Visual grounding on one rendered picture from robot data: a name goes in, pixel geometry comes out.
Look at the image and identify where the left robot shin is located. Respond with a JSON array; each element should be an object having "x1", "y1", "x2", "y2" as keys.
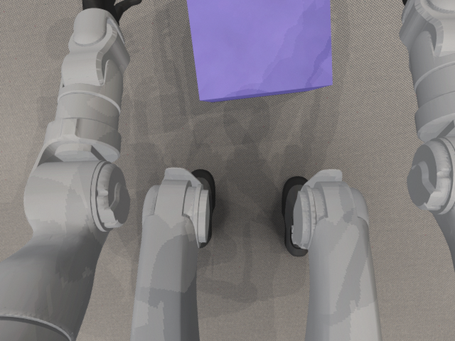
[{"x1": 142, "y1": 168, "x2": 202, "y2": 243}]

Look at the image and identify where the right robot forearm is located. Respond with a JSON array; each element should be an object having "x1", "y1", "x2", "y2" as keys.
[{"x1": 399, "y1": 0, "x2": 455, "y2": 142}]

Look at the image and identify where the left robot forearm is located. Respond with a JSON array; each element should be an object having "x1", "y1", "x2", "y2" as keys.
[{"x1": 23, "y1": 8, "x2": 130, "y2": 225}]

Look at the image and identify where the robot left hand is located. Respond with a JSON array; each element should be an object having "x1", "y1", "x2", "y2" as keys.
[{"x1": 82, "y1": 0, "x2": 142, "y2": 25}]

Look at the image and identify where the right robot thigh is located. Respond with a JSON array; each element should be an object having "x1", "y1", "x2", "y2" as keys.
[{"x1": 294, "y1": 181, "x2": 382, "y2": 341}]

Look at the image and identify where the robot right upper arm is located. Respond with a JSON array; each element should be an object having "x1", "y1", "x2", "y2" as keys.
[{"x1": 407, "y1": 136, "x2": 455, "y2": 271}]

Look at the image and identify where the carton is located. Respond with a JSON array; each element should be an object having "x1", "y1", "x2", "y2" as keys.
[{"x1": 187, "y1": 0, "x2": 333, "y2": 102}]

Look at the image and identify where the robot left upper arm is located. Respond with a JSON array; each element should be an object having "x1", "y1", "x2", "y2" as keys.
[{"x1": 0, "y1": 160, "x2": 131, "y2": 341}]

